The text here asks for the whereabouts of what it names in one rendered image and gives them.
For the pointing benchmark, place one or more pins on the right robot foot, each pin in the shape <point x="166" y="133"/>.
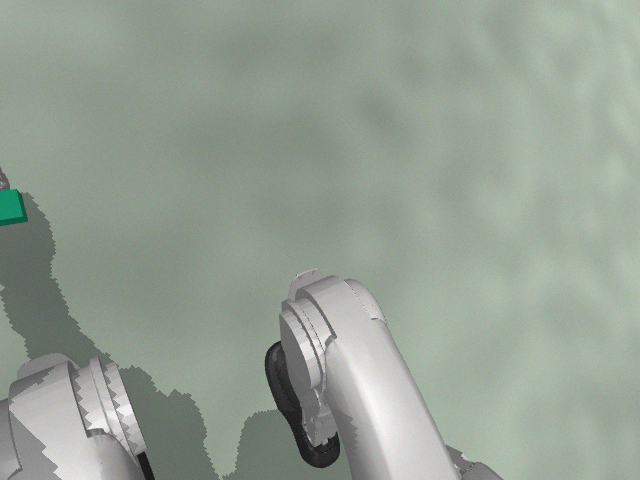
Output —
<point x="288" y="404"/>

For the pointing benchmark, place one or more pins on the small box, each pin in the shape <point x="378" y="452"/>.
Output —
<point x="12" y="209"/>

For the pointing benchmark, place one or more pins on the left robot foot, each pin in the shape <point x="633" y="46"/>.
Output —
<point x="144" y="463"/>

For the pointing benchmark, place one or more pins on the right robot hand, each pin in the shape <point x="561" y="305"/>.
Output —
<point x="470" y="470"/>

